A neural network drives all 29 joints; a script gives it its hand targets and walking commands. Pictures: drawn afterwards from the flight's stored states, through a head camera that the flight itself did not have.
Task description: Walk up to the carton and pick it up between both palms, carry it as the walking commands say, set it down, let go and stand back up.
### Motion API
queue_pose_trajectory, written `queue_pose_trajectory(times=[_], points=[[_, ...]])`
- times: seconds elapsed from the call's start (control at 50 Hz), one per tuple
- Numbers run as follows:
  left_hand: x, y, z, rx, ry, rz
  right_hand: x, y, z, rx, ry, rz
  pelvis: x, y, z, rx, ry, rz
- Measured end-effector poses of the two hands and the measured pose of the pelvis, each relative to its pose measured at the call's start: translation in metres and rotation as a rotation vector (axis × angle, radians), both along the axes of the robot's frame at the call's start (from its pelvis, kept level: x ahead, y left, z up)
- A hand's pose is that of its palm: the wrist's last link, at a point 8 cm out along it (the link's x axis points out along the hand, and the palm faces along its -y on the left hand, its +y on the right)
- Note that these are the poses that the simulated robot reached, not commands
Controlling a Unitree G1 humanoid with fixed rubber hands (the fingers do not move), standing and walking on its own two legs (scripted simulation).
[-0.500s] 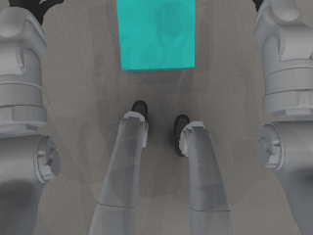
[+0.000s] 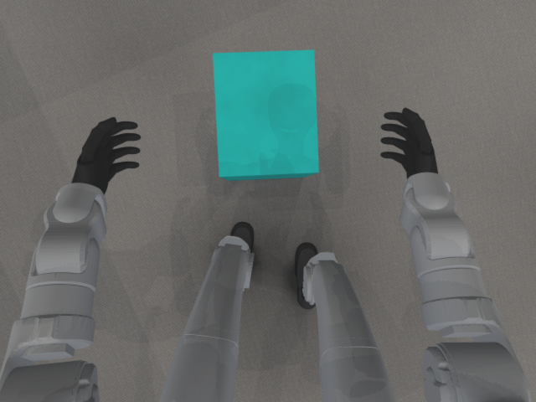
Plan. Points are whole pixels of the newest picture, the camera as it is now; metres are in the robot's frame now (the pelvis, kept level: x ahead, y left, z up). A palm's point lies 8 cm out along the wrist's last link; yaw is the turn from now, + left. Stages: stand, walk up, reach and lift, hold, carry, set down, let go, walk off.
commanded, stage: let go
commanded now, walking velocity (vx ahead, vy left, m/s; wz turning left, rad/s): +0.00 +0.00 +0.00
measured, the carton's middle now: (265, 125) +0.53 +0.05 -0.57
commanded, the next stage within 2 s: stand in 1.04 s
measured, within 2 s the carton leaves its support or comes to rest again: neither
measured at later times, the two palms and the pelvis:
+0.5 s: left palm (78, 281) +0.24 +0.22 -0.02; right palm (518, 286) +0.27 -0.23 -0.02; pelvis +0.09 +0.00 +0.06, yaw +0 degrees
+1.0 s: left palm (87, 275) +0.25 +0.21 -0.01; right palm out of the picture +0.27 -0.25 +0.00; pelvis +0.10 -0.03 +0.07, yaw +3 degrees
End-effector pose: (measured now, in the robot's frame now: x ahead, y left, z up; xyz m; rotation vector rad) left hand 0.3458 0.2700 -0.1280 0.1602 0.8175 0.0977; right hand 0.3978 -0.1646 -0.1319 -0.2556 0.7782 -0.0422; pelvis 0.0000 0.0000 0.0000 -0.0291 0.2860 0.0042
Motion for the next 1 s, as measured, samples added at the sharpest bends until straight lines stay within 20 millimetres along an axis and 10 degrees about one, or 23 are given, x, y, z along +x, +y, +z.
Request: queue_pose_trajectory(times=[0.26, 0.5, 1.0], points=[[-0.065, -0.021, 0.081, -0.003, -0.015, 0.012, -0.063, -0.031, 0.082, 0.033, -0.016, -0.02, 0.041, 0.005, 0.036, 0.009, -0.065, 0.003], [-0.105, -0.047, 0.112, -0.008, 0.037, 0.006, -0.128, -0.066, 0.111, 0.031, 0.044, -0.022, 0.085, -0.005, 0.063, 0.037, -0.257, 0.002], [-0.096, -0.059, 0.119, 0.014, 0.059, 0.044, -0.133, -0.089, 0.128, 0.034, 0.034, -0.023, 0.103, -0.029, 0.068, 0.051, -0.336, 0.044]])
